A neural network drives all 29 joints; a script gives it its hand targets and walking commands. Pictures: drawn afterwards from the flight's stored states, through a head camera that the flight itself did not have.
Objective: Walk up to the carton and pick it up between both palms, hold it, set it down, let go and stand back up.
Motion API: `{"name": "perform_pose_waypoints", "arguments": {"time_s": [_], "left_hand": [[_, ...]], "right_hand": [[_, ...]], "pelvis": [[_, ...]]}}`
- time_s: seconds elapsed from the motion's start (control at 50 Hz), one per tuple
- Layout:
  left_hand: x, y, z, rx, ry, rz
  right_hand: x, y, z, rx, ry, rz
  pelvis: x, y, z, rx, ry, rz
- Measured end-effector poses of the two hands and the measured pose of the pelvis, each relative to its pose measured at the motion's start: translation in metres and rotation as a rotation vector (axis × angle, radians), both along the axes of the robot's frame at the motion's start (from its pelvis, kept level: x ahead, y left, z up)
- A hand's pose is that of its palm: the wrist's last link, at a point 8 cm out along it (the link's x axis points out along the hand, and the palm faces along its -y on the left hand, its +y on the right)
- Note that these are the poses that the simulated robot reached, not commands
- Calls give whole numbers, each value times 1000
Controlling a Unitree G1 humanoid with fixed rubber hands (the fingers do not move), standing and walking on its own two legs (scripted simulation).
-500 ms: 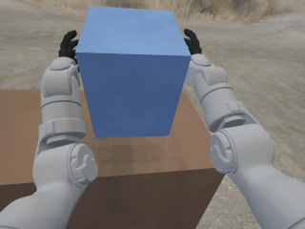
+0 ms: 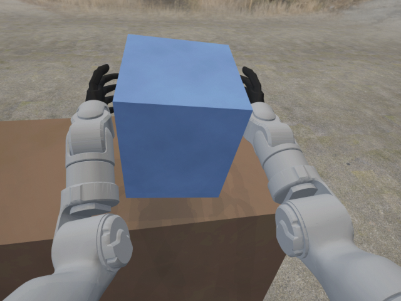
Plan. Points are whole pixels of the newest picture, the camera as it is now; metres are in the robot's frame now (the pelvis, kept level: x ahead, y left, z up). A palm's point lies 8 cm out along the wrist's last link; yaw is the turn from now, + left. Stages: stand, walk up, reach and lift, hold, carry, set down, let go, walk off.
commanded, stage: set down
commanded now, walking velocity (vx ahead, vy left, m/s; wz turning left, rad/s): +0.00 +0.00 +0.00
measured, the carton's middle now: (176, 122) +0.40 +0.02 +0.21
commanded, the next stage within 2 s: none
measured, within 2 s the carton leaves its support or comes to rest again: neither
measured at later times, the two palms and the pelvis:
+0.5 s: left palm (112, 115) +0.43 +0.15 +0.21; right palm (248, 114) +0.43 -0.14 +0.21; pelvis +0.02 +0.00 +0.00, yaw +0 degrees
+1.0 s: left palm (102, 132) +0.40 +0.17 +0.19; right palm (239, 119) +0.42 -0.12 +0.20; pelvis +0.01 +0.00 +0.00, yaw +0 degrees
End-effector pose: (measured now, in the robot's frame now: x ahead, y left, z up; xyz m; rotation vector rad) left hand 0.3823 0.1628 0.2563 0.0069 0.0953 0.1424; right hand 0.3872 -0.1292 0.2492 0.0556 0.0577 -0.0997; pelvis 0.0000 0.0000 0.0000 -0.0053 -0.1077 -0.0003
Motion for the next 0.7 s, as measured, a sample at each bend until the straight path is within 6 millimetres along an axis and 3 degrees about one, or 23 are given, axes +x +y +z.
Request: {"name": "perform_pose_waypoints", "arguments": {"time_s": [0.2,0.44,0.7], "left_hand": [[17,7,-23,-56,8,-9],[42,-5,-39,11,44,-3],[38,-8,-41,43,20,4]], "right_hand": [[13,7,-12,-82,7,-13],[39,-5,-36,-28,37,-8],[39,-7,-34,9,7,1]], "pelvis": [[5,0,0,0,7,0],[22,-4,0,5,30,1],[20,-5,1,7,27,1]]}}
